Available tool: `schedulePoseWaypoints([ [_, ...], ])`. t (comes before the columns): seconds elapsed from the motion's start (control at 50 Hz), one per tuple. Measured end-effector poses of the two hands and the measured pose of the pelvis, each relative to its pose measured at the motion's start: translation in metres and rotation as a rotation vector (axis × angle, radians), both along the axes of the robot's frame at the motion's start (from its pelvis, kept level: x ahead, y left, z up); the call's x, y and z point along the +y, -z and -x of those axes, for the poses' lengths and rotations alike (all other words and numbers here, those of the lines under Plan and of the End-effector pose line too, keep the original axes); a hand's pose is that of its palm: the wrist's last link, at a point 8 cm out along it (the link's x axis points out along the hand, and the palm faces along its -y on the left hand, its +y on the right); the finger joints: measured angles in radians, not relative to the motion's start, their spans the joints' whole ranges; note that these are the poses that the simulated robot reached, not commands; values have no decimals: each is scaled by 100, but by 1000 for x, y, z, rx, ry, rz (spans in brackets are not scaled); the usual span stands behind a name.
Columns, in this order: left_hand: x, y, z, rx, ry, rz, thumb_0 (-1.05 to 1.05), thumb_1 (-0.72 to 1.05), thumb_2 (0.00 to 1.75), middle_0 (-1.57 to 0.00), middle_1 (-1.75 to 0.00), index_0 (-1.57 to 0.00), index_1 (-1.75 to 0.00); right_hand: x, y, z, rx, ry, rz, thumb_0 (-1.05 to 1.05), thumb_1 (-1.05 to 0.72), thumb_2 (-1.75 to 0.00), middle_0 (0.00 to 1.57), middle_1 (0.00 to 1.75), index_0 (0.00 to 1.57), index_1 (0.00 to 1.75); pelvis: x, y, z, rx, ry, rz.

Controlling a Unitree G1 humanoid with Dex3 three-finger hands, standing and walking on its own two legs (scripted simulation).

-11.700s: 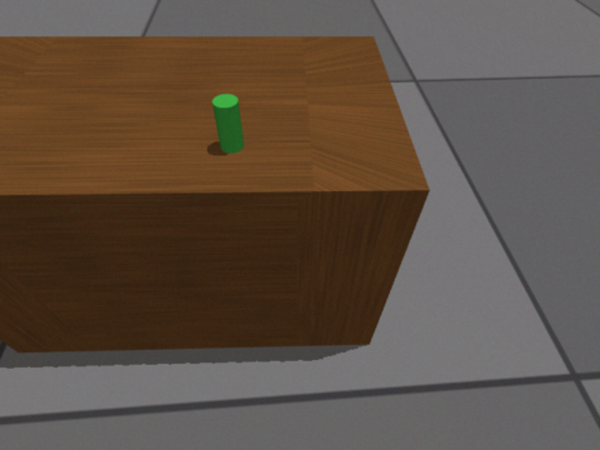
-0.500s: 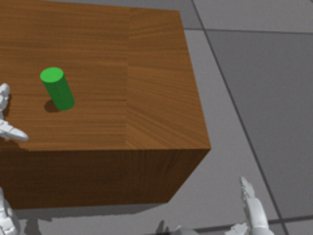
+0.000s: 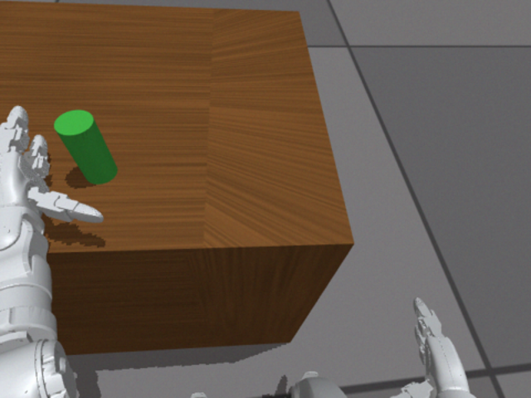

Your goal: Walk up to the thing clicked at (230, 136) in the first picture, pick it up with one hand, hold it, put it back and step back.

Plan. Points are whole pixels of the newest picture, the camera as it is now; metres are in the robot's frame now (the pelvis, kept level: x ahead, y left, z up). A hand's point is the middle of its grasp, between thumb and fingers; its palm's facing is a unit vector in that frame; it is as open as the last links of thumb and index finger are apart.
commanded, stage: close in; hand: left
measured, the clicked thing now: (89, 149) +0.48 +0.24 +0.08
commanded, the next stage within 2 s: rest palm in 0.08 s
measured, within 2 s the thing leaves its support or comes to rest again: leaves its support in 1.52 s
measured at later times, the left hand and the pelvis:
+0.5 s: hand (85, 158) +0.45 +0.24 +0.09, palm faces +0.22 -0.97 +0.02, open 16.7 cm; pelvis +0.00 +0.00 +0.00, yaw -1 degrees
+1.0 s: hand (80, 134) +0.49 +0.25 +0.10, palm faces +0.22 -0.98 +0.02, open 9.2 cm; pelvis -0.01 +0.01 -0.01, yaw -1 degrees
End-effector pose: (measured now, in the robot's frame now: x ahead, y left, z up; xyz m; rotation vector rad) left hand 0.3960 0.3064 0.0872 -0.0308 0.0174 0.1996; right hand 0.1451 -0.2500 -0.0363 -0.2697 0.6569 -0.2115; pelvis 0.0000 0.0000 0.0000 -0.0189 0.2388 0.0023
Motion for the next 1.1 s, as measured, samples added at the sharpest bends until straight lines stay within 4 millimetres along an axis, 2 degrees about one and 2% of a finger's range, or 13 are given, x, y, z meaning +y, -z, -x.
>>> schedulePoseWaypoints([
  [0.3,-26,0,-16,-8,-1,-2,-2,-55,2,-6,-1,-7,0,-6,1,14,21,31,8,-1,52,-6,6,5,5,5,0,2,5,5,6,-1],
  [0.4,-27,-4,-19,-10,-11,-7,-2,-58,1,-11,-2,-11,-2,-8,-3,14,7,49,11,-1,51,-6,6,5,5,5,1,1,4,3,10,-2],
  [0.7,-13,-5,-37,-4,-25,-15,-2,-49,16,-55,-35,-57,-34,0,1,16,28,22,10,-1,51,-5,6,5,5,5,4,5,7,33,12,5],
  [0.96,-11,-11,-58,-9,-21,-10,-1,-21,44,-87,-66,-89,-64,1,3,20,39,30,19,-1,51,-5,6,5,5,5,6,8,9,62,18,8],
  [1.1,-7,-9,-61,1,-27,-10,-1,-7,61,-102,-83,-103,-80,1,6,22,55,38,12,-1,51,-5,6,5,5,5,7,9,6,73,21,10],
])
